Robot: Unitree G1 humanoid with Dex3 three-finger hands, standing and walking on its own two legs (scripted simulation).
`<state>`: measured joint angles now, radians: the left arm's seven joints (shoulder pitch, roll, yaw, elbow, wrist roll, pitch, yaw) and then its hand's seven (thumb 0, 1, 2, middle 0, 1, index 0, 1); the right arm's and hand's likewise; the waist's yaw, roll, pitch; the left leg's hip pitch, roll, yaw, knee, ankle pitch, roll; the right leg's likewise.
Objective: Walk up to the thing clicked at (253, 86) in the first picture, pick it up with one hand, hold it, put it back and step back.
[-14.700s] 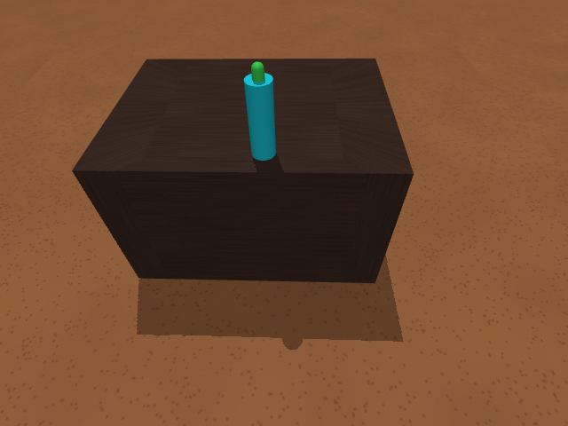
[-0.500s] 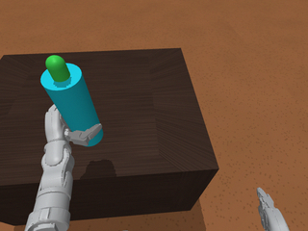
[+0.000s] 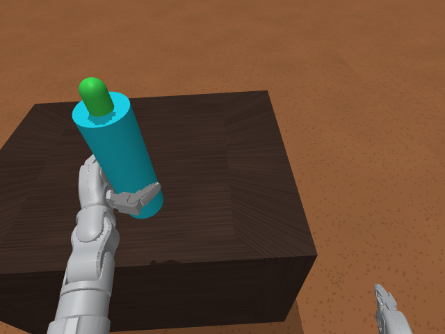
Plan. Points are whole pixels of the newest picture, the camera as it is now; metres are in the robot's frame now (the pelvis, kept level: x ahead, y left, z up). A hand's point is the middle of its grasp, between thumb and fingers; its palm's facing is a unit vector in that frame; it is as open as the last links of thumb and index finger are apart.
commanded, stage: lift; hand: left
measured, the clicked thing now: (123, 156) +0.37 +0.17 +0.18
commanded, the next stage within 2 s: hold in 0.48 s
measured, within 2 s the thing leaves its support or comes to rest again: neither
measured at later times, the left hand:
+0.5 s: hand (127, 177) +0.34 +0.17 +0.15, palm faces +0.21 -0.98 +0.02, open 10.4 cm
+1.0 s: hand (125, 170) +0.34 +0.16 +0.17, palm faces +0.20 -0.98 +0.02, open 10.4 cm
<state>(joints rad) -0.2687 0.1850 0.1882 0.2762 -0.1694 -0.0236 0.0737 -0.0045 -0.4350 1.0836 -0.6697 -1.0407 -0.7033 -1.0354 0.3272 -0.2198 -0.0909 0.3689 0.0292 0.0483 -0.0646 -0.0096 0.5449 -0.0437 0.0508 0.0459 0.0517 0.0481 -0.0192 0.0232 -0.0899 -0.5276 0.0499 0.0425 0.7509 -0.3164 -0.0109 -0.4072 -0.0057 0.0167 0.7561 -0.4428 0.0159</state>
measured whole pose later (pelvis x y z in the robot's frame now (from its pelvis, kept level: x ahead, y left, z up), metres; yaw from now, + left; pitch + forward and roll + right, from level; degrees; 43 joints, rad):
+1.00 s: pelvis +0.01 -0.01 +0.02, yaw +1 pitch +0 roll +0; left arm -0.17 0.16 0.18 0.00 -0.19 0.22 0.07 -0.01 -0.44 1.09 -0.68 -1.03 -0.71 -1.03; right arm 0.25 -0.21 -0.09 0.58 0.03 -0.10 -0.07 -0.01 0.53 -0.05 0.05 0.05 0.05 0.05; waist -0.01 0.04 -0.04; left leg -0.32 0.04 0.03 0.55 -0.23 -0.02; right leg -0.19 -0.01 0.00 0.56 -0.36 0.01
